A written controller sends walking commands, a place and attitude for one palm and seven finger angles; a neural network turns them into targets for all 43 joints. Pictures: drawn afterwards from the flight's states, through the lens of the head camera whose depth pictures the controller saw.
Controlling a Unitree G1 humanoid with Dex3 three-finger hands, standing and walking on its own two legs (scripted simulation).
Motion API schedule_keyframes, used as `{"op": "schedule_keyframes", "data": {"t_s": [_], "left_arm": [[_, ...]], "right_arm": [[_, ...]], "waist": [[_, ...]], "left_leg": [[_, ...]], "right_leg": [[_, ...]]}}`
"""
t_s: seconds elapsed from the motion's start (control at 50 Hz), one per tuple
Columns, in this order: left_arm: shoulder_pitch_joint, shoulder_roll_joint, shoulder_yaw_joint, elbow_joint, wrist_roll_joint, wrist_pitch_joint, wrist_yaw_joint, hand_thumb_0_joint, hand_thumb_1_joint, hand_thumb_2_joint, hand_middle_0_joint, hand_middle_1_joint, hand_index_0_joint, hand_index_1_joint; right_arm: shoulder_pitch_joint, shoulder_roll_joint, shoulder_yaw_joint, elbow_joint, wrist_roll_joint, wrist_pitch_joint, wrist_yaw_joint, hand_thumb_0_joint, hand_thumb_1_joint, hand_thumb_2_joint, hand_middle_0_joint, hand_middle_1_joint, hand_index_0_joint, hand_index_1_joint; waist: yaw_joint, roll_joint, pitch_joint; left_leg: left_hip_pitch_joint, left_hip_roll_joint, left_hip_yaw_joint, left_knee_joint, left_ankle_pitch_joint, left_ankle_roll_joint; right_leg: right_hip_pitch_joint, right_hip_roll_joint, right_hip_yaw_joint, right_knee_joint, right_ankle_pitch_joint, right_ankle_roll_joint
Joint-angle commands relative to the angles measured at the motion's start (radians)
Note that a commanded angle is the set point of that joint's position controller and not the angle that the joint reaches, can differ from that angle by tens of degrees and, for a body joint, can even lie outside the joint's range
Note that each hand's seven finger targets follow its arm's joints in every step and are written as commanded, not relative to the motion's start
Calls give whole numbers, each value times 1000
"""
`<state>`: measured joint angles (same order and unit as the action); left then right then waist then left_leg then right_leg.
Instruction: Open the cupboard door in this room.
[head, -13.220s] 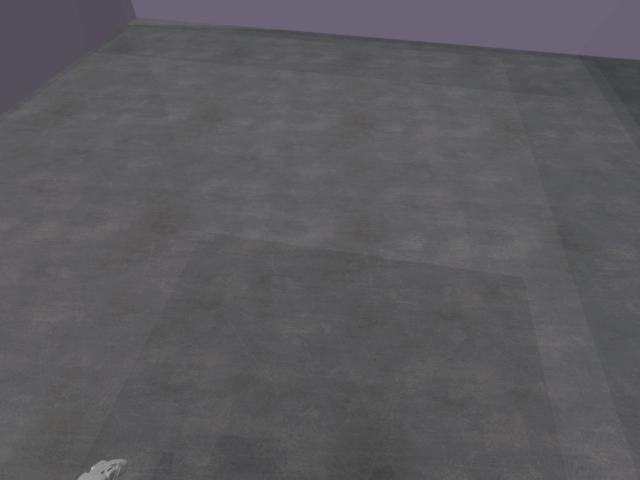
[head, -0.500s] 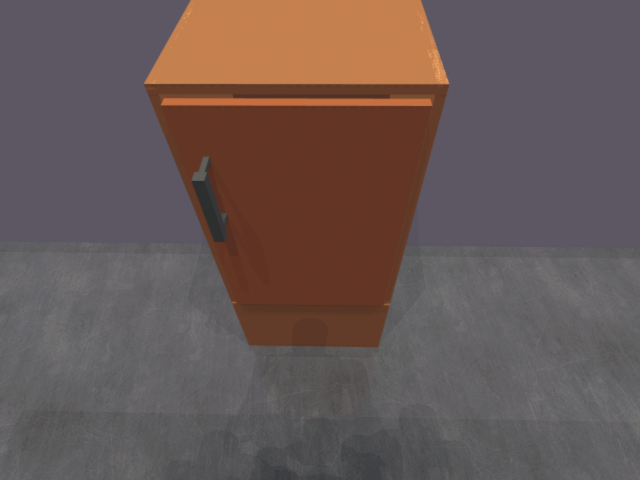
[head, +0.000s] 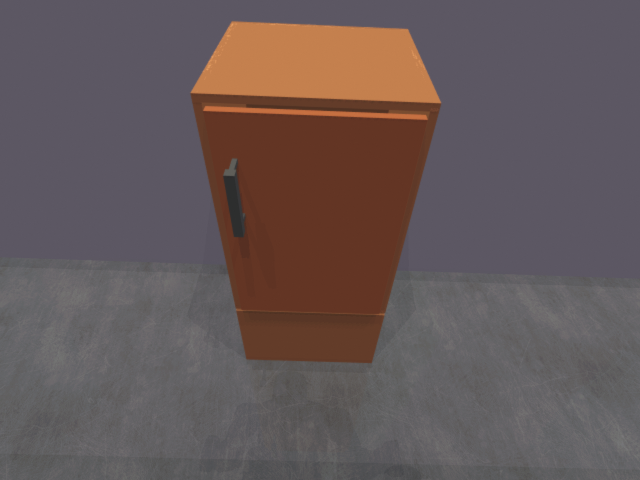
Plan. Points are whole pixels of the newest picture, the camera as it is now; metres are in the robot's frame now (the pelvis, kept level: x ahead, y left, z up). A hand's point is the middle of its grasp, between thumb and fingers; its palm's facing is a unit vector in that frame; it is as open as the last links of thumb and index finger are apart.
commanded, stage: come to a stop and stand still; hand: left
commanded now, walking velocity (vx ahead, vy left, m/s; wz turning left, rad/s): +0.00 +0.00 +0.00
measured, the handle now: (236, 198) +0.61 +0.20 -0.01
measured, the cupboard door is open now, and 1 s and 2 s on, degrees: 0 0 0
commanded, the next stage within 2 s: look again from close up in 0.22 s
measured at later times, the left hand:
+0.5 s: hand out of the picture +0.01 +0.19 -0.17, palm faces +0.01 -0.97 -0.24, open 7.4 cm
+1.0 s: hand out of the picture +0.06 +0.19 -0.16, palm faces +0.01 -0.97 -0.26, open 7.4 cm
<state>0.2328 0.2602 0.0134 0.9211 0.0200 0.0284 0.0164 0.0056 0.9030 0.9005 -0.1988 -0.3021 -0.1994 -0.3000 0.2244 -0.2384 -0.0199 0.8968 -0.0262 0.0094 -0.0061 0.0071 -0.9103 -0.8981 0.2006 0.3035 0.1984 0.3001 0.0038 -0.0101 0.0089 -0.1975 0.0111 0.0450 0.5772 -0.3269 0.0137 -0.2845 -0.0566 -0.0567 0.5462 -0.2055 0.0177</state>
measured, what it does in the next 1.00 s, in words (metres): stands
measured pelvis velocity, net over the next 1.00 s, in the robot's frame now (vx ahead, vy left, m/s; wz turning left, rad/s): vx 0.02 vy -0.01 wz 0.00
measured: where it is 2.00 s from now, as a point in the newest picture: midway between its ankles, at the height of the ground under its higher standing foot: outside the picture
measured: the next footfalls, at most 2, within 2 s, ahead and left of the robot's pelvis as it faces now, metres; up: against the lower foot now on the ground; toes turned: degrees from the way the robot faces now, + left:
none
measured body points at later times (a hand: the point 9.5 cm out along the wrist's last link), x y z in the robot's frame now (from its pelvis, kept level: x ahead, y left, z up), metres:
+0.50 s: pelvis +0.00 -0.01 +0.01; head +0.01 -0.01 +0.46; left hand +0.01 +0.24 -0.15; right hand -0.01 -0.26 -0.15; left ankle -0.01 +0.11 -0.73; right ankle +0.06 -0.14 -0.73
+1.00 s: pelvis +0.02 -0.01 +0.01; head +0.02 -0.01 +0.46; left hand +0.06 +0.24 -0.14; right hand +0.05 -0.25 -0.15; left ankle -0.01 +0.11 -0.73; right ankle +0.06 -0.14 -0.73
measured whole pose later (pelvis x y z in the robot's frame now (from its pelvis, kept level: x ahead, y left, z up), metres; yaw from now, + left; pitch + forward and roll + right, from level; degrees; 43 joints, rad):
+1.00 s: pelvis +0.02 -0.01 +0.01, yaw +0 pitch -3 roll +0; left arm 0.22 0.21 0.00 1.08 0.02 -0.01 0.03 0.00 0.90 0.90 -0.20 -0.30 -0.20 -0.30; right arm 0.21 -0.20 0.00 1.11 -0.01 0.00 -0.01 0.01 -0.91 -0.90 0.20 0.30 0.20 0.30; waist 0.00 0.00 0.03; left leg -0.12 0.01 0.05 0.43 -0.27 0.00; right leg -0.22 -0.05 -0.06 0.44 -0.17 0.02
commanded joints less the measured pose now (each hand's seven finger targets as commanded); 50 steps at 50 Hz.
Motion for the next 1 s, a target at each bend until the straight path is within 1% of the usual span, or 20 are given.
{"op": "schedule_keyframes", "data": {"t_s": [0.0,0.08,0.12,0.16,0.22,0.26,0.36,0.46,0.5,0.52,0.54,0.64,0.68,0.72,0.74,0.78,0.84,0.9,0.94,0.98], "left_arm": [[12,122,28,-40,2,-23,0,0,900,900,-200,-300,-200,-300],[23,126,28,-17,1,-32,2,0,900,900,-200,-300,-200,-300],[33,128,27,-3,0,-35,4,0,900,900,-200,-300,-200,-300],[36,131,29,10,-1,-38,7,0,900,900,-200,-300,-200,-300],[50,123,28,32,-3,-40,9,0,900,900,-200,-300,-200,-300],[55,126,27,44,-4,-44,12,0,900,900,-200,-300,-200,-300],[61,113,25,77,-5,-48,16,0,900,900,-200,-300,-200,-300],[55,101,22,99,-6,-51,20,0,900,900,-200,-300,-200,-300],[49,96,21,104,-6,-51,20,0,900,900,-200,-300,-200,-300],[45,98,21,106,-6,-51,20,0,900,900,-200,-300,-200,-300],[41,94,21,106,-6,-52,20,0,900,900,-200,-300,-200,-300],[21,94,21,106,-6,-54,21,0,900,900,-200,-300,-200,-300],[12,94,21,106,-5,-53,22,0,900,900,-200,-300,-200,-300],[7,91,19,108,-6,-52,22,0,900,900,-200,-300,-200,-300],[6,90,18,108,-6,-52,21,0,900,900,-200,-300,-200,-300],[1,89,17,109,-5,-50,21,0,900,900,-200,-300,-200,-300],[-5,89,16,110,-5,-50,21,0,900,900,-200,-300,-200,-300],[-3,89,15,112,-5,-49,21,0,900,900,-200,-300,-200,-300],[31,43,7,129,-4,-43,20,0,900,900,-200,-300,-200,-300],[48,44,9,128,0,-35,16,0,900,900,-200,-300,-200,-300]], "right_arm": [[-11,-169,-41,-49,-2,-15,-5,0,-900,-900,200,300,200,300],[28,-156,-37,-11,1,-15,-4,0,-900,-900,200,300,200,300],[46,-150,-35,11,3,-15,-4,0,-900,-900,200,300,200,300],[64,-142,-33,34,4,-15,-4,0,-900,-900,200,300,200,300],[79,-131,-31,67,5,-18,-5,0,-900,-900,200,300,200,300],[85,-136,-31,85,9,-23,-6,0,-900,-900,200,300,200,300],[88,-123,-28,127,12,-27,-8,0,-900,-900,200,300,200,300],[85,-115,-24,153,13,-30,-11,0,-900,-900,200,300,200,300],[74,-109,-24,158,12,-29,-11,0,-900,-900,200,300,200,300],[76,-109,-23,162,13,-28,-11,0,-900,-900,200,300,200,300],[75,-109,-23,165,12,-29,-12,0,-900,-900,200,300,200,300],[58,-108,-22,170,12,-30,-13,0,-900,-900,200,300,200,300],[45,-110,-21,173,13,-31,-13,0,-900,-900,200,300,200,300],[36,-108,-18,175,13,-31,-13,0,-900,-900,200,300,200,300],[31,-109,-17,174,13,-30,-14,0,-900,-900,200,300,200,300],[22,-110,-16,176,14,-29,-13,0,-900,-900,200,300,200,300],[23,-111,-15,178,13,-28,-13,0,-900,-900,200,300,200,300],[19,-109,-14,183,14,-28,-12,0,-900,-900,200,300,200,300],[46,-67,-4,199,9,-21,-10,0,-900,-900,200,300,200,300],[67,-64,-5,203,5,-12,-9,0,-900,-900,200,300,200,300]], "waist": [[1,53,87],[-10,13,63],[-13,-12,70],[-18,-26,62],[-16,-25,63],[-15,-4,44],[-10,-9,50],[-9,18,41],[-6,11,56],[-9,-8,51],[-10,4,48],[-11,0,26],[-9,26,26],[-8,35,22],[-8,17,26],[-7,27,45],[-10,-4,39],[-8,9,33],[-9,-7,20],[-8,-1,70]], "left_leg": [[-213,105,-150,-276,-212,39],[-164,89,-131,-248,-166,36],[-155,81,-119,-231,-140,34],[-136,75,-113,-222,-121,32],[-130,71,-105,-212,-96,30],[-114,79,-109,-219,-65,29],[-112,83,-104,-223,-34,26],[-98,89,-99,-225,16,20],[-98,86,-94,-224,28,18],[-93,86,-90,-223,33,17],[-87,86,-88,-223,40,16],[-54,91,-85,-217,115,12],[-49,98,-86,-223,135,11],[-47,101,-87,-231,144,9],[-43,101,-86,-233,149,8],[-46,103,-88,-243,134,8],[-34,101,-87,-249,141,7],[-25,103,-85,-256,144,6],[-14,94,-77,-257,33,2],[-45,92,-81,-268,-120,10]], "right_leg": [[57,-20,44,-100,-112,-18],[31,-43,78,-150,-154,-22],[18,-55,100,-173,-178,-24],[10,-62,112,-189,-201,-28],[7,-70,122,-200,-205,-31],[24,-69,115,-189,-162,-33],[46,-72,112,-189,-129,-35],[72,-73,105,-180,-62,-37],[72,-75,107,-184,-49,-36],[74,-77,108,-187,-53,-36],[74,-78,109,-189,-51,-37],[98,-78,100,-179,32,-36],[105,-75,92,-170,71,-34],[119,-74,92,-167,94,-33],[119,-74,90,-169,104,-32],[112,-71,88,-175,88,-27],[118,-72,91,-184,89,-27],[126,-72,85,-186,95,-22],[123,-67,85,-195,-33,-20],[74,-57,92,-197,-181,-24]]}}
